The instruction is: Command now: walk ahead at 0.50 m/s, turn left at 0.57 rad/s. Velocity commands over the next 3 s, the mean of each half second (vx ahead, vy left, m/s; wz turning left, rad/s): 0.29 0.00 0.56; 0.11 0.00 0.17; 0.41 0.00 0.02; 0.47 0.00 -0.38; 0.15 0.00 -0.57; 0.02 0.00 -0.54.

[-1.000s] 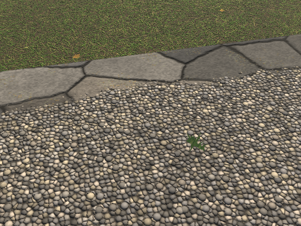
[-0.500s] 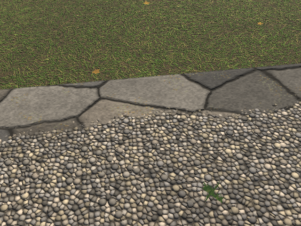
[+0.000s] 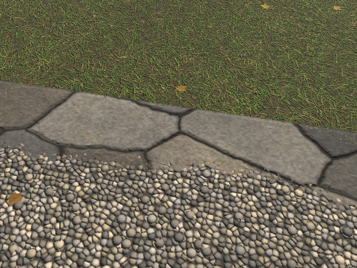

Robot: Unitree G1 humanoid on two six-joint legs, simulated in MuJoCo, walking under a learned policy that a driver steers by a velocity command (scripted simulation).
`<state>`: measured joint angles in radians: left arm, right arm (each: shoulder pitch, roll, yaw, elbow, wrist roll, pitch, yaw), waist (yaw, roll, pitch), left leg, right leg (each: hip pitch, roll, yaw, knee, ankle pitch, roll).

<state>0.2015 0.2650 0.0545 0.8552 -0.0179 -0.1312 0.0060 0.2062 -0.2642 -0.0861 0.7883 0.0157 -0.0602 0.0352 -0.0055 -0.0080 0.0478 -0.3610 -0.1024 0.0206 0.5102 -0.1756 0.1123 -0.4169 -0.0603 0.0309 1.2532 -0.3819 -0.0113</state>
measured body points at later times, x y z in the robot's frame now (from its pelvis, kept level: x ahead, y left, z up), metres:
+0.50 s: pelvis +0.22 -0.04 +0.00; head +0.26 -0.03 +0.45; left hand +0.32 +0.25 -0.09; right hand +0.41 -0.28 -0.11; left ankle +0.12 +0.07 -0.64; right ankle +0.34 -0.11 -0.73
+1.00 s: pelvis +0.27 -0.01 +0.00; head +0.26 -0.01 +0.45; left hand +0.27 +0.28 -0.11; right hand +0.47 -0.21 -0.11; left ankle +0.20 +0.10 -0.73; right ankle +0.31 -0.10 -0.73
